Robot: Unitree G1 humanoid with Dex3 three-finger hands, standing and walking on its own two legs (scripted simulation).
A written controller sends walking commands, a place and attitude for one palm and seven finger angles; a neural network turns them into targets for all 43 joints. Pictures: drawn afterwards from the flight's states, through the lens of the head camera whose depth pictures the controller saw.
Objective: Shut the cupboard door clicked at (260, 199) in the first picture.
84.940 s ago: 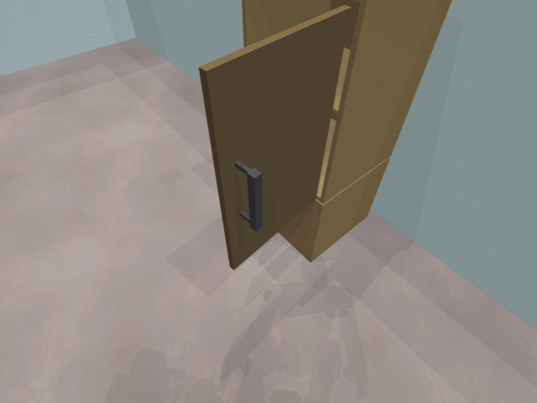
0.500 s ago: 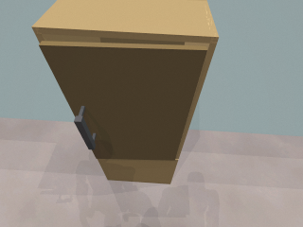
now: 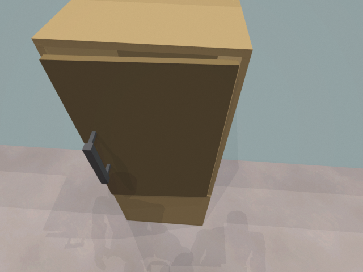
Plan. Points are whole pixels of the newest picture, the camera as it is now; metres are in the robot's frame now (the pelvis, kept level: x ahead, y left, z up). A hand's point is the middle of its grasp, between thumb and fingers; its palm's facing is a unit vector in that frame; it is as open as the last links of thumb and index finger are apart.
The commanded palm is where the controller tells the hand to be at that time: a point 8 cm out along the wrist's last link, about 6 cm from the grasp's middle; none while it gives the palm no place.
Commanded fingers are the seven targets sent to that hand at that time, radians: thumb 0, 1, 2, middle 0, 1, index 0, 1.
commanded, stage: look again from close up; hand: left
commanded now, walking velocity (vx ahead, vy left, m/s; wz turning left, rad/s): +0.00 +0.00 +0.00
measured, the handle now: (99, 159) +0.40 +0.26 -0.05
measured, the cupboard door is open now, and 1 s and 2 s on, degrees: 3 3 3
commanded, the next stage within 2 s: raise the hand and make a fist in 0.50 s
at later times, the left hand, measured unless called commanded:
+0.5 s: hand out of the picture +0.01 +0.23 -0.18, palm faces +0.00 -0.98 -0.20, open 7.4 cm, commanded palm none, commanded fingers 0.00 0.90 0.90 -0.20 -0.30 -0.20 -0.30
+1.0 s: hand out of the picture +0.12 +0.23 -0.08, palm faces +0.01 -1.00 +0.04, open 6.3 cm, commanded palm +0.09 +0.29 -0.07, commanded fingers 0.00 0.90 0.90 -0.57 -0.70 -0.57 -0.70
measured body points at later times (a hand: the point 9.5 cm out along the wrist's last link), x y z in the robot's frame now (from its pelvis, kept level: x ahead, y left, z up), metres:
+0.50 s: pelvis -0.02 +0.05 +0.00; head -0.03 +0.06 +0.45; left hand +0.01 +0.28 -0.16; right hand +0.01 -0.18 -0.16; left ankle -0.03 +0.14 -0.74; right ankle -0.02 -0.08 -0.74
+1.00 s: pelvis -0.07 +0.05 -0.11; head -0.03 +0.08 +0.34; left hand +0.12 +0.28 -0.08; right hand +0.16 -0.19 -0.13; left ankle -0.03 +0.14 -0.74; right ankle -0.01 -0.05 -0.74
